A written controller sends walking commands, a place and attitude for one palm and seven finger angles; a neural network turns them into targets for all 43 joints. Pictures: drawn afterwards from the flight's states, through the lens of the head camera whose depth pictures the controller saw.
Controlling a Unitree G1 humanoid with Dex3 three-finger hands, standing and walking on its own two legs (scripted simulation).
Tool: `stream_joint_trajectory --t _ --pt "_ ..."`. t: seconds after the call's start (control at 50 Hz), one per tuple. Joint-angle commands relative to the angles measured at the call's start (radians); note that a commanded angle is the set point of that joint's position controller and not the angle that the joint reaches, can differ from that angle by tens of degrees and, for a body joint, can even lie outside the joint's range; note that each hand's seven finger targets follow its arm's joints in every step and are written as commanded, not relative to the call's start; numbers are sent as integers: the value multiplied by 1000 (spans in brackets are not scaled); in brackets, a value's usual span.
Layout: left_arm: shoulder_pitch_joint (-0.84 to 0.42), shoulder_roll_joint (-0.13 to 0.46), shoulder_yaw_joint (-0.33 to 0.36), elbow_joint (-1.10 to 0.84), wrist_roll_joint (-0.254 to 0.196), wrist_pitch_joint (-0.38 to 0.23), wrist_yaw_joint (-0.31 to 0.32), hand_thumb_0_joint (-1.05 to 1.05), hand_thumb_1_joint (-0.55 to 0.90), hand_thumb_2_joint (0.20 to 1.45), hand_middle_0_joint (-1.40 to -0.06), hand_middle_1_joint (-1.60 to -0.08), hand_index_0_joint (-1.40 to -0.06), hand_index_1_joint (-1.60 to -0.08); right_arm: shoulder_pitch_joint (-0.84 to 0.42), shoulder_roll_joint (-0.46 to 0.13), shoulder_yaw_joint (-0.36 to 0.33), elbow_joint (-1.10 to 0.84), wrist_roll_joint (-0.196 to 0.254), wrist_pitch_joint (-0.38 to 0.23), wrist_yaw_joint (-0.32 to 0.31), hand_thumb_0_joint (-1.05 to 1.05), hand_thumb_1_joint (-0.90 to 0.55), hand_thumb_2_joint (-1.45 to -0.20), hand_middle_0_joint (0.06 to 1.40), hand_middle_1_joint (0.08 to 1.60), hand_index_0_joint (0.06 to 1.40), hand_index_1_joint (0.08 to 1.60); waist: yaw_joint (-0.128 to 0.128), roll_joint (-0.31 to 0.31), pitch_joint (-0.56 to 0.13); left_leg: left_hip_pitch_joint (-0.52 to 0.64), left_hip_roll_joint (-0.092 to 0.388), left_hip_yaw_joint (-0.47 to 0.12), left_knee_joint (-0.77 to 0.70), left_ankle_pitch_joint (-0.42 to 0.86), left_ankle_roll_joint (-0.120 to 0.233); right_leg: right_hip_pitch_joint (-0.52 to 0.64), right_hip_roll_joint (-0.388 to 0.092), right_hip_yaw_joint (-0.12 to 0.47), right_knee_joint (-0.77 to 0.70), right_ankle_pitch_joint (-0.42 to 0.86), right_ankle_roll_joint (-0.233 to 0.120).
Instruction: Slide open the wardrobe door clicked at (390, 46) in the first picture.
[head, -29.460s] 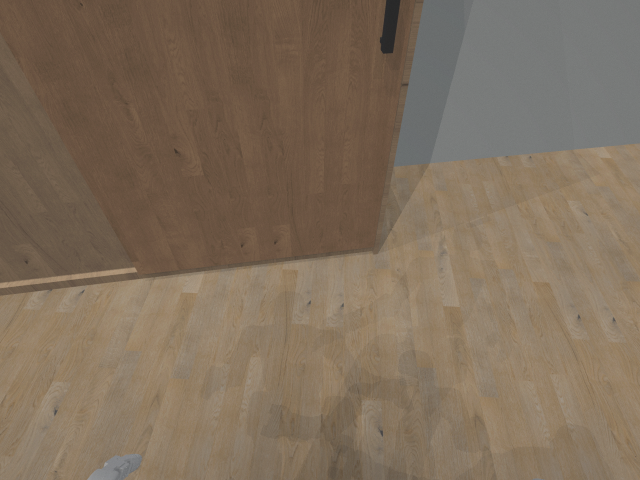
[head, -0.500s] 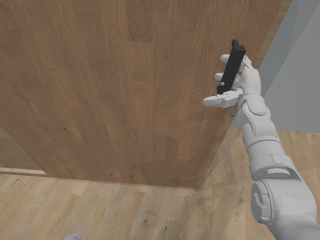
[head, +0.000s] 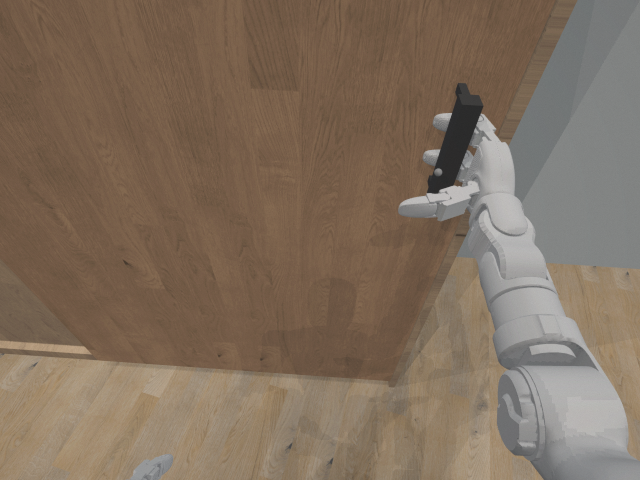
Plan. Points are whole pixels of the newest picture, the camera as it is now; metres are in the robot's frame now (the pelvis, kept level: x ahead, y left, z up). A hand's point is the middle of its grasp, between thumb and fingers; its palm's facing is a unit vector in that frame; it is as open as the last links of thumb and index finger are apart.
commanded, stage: grip the handle and tug to test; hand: right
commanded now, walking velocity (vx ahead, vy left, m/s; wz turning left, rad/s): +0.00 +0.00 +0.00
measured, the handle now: (447, 149) +0.51 -0.11 +0.17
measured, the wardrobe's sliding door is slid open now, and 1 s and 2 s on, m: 0.00 0.00 0.00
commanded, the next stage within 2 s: tug the door sideways, standing still in 1.34 s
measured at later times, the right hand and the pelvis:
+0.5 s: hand (438, 170) +0.46 -0.10 +0.17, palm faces -0.02 +1.00 +0.00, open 7.2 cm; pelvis +0.00 +0.00 +0.00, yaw +0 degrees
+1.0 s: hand (438, 170) +0.46 -0.09 +0.17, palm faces -0.02 +1.00 +0.01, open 5.8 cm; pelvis +0.00 +0.00 +0.00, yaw +1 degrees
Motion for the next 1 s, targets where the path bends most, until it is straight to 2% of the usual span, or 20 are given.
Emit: stream_joint_trajectory --t 0.0,0.06,0.12,0.14,0.2,0.22,0.24,0.28,0.32,0.4,0.44,0.5,0.66,0.68,0.78,0.82,0.88,0.94,0.96,0.98 --pt "-8 130 51 -107 -6 -36 14 0 900 900 -200 -300 -200 -300 -558 -62 32 -253 0 -66 10 0 267 -400 325 1233 325 1233 37 24 -320 -37 -15 -11 -49 357 1 302 0 42 -8 318 -23" --pt "-8 132 51 -109 -4 -34 14 0 900 900 -200 -300 -200 -300 -552 -58 34 -248 1 -62 10 0 127 -460 340 1253 340 1253 40 43 -323 -28 -15 -11 -48 372 -1 298 1 41 -8 331 -25" --pt "-2 138 51 -107 -1 -28 18 0 900 900 -200 -300 -200 -300 -534 -97 4 -226 1 -57 12 0 -13 -520 355 1273 355 1273 33 71 -321 -1 -14 -12 -51 379 -1 275 3 38 -11 323 -28" --pt "-11 136 49 -108 -4 -26 19 0 900 900 -200 -300 -200 -300 -540 -101 -3 -218 5 -55 14 0 -60 -540 360 1280 360 1280 34 57 -310 -10 -13 -16 -53 371 -2 269 3 35 -13 307 -28" --pt "-5 135 46 -99 -3 -26 24 0 900 900 -200 -300 -200 -300 -583 -111 -8 -184 3 -54 14 0 -200 -600 375 1300 375 1300 47 72 -278 -25 -11 -19 -63 339 -5 244 6 35 -17 260 -30" --pt "-3 139 47 -103 -2 -25 24 0 900 900 -200 -300 -200 -300 -560 -123 -17 -177 0 -56 15 0 -247 -620 380 1307 380 1307 34 59 -284 -16 -11 -18 -62 328 -3 238 7 33 -17 257 -30" --pt "-5 136 44 -102 -3 -25 23 0 900 900 -200 -300 -200 -300 -582 -109 -2 -179 1 -60 16 0 -293 -640 385 1313 385 1313 46 50 -287 -23 -10 -18 -60 330 -2 248 7 36 -19 258 -30" --pt "-3 131 46 -104 -3 -30 21 0 900 900 -200 -300 -200 -300 -585 -83 14 -196 3 -70 17 0 -387 -680 395 1327 395 1327 42 14 -315 -36 -12 -15 -52 336 1 276 4 39 -11 285 -24" --pt "11 140 49 -101 1 -31 20 0 900 900 -200 -300 -200 -300 -562 -130 -26 -188 3 -78 15 0 -480 -720 405 1340 405 1340 32 33 -341 -11 -13 -14 -48 355 2 276 3 41 -7 312 -24" --pt "4 134 50 -104 -4 -35 17 0 900 900 -200 -300 -200 -300 -565 -85 10 -190 7 -83 22 0 -667 -800 425 1367 425 1367 41 41 -326 -21 -15 -16 -49 363 -2 268 4 33 -6 297 -26" --pt "10 140 52 -104 -2 -34 18 0 900 900 -200 -300 -200 -300 -566 -117 -14 -197 5 -86 20 0 -760 -840 435 1380 435 1380 38 55 -331 -9 -15 -18 -50 369 -2 262 3 34 -10 301 -29" --pt "10 136 52 -103 -4 -36 16 0 900 900 -200 -300 -200 -300 -558 -92 6 -198 6 -84 24 0 -900 -900 450 1400 450 1400 38 35 -324 -17 -16 -17 -50 372 -1 269 3 32 -7 305 -27" --pt "9 140 53 -106 -4 -33 18 0 900 900 -200 -300 -200 -300 -523 -143 -38 -211 7 -82 26 0 -900 -900 450 1400 450 1400 27 51 -331 16 -14 -23 -54 393 -2 253 7 24 -11 305 -31" --pt "9 139 50 -107 -3 -31 19 0 900 900 -200 -300 -200 -300 -515 -140 -39 -192 8 -77 28 0 -900 -900 450 1400 450 1400 26 72 -315 21 -14 -22 -56 397 -3 235 8 23 -13 296 -33" --pt "1 136 50 -115 -5 -31 19 0 900 900 -200 -300 -200 -300 -528 -125 -24 -230 11 -78 35 0 -900 -900 450 1400 450 1400 29 54 -317 21 -13 -21 -58 401 -3 252 7 21 -17 304 -33" --pt "0 142 54 -122 -4 -29 20 0 900 900 -200 -300 -200 -300 -486 -164 -58 -247 12 -80 33 0 -900 -900 450 1400 450 1400 11 54 -339 49 -13 -23 -55 421 -1 256 7 19 -16 328 -34" --pt "-10 135 53 -128 -7 -27 19 0 900 900 -200 -300 -200 -300 -466 -144 -47 -276 14 -73 37 0 -900 -900 450 1400 450 1400 10 38 -349 57 -13 -24 -50 460 -1 269 6 13 -13 360 -32" --pt "-14 138 51 -132 -8 -18 21 0 900 900 -200 -300 -200 -300 -423 -148 -52 -253 16 -57 39 0 -900 -900 450 1400 450 1400 8 79 -308 66 -12 -21 -58 454 -4 239 5 11 -24 337 -34" --pt "-21 136 51 -138 -8 -19 19 0 900 900 -200 -300 -200 -300 -439 -135 -41 -288 18 -55 40 0 -900 -900 450 1400 450 1400 9 51 -319 64 -12 -25 -59 461 -4 251 9 8 -22 340 -35" --pt "-19 136 54 -139 -7 -19 19 0 900 900 -200 -300 -200 -300 -411 -146 -57 -294 18 -52 39 0 -900 -900 450 1400 450 1400 1 71 -337 79 -12 -23 -57 477 -3 259 8 8 -21 358 -35"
